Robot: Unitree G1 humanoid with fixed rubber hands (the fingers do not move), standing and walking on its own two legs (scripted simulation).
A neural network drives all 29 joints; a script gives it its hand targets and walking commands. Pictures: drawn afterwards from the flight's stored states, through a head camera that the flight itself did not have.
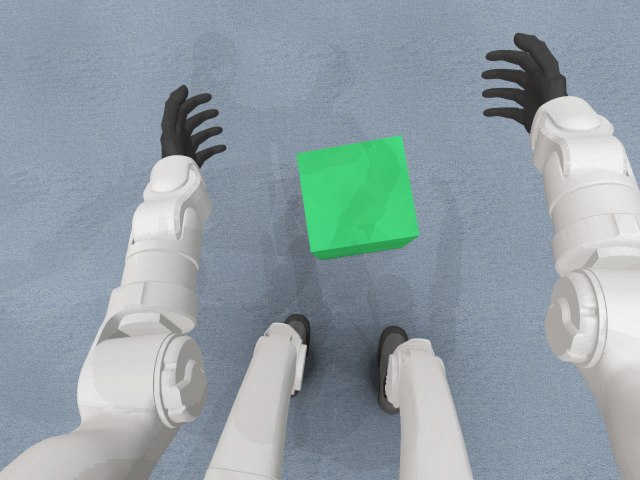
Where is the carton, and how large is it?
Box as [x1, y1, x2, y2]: [296, 135, 418, 259]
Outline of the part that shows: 401,135 296,154 311,252 320,259 402,247 418,235 417,223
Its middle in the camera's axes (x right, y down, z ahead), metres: +0.08 -0.08 +0.88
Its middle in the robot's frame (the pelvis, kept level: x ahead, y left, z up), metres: +0.51 +0.02 -0.52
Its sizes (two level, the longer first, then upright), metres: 0.210 0.200 0.250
